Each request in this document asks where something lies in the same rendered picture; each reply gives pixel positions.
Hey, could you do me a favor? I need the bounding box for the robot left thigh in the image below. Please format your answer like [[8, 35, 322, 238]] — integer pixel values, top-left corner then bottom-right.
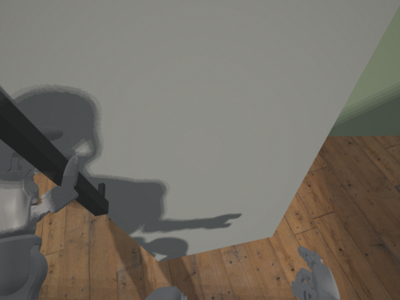
[[145, 287, 187, 300]]

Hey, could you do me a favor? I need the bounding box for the robot left forearm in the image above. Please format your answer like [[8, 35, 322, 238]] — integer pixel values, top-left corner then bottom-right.
[[0, 234, 48, 300]]

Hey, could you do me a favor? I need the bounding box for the handle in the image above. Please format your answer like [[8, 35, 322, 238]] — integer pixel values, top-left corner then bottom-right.
[[0, 91, 109, 216]]

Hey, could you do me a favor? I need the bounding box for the left robot hand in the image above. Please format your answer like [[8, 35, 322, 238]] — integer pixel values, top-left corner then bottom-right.
[[0, 126, 79, 239]]

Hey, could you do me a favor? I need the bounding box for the fridge door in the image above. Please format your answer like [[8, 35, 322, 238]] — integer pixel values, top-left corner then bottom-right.
[[0, 0, 400, 262]]

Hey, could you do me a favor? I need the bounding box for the right robot hand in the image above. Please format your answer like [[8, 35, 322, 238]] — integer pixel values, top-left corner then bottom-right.
[[291, 246, 341, 300]]

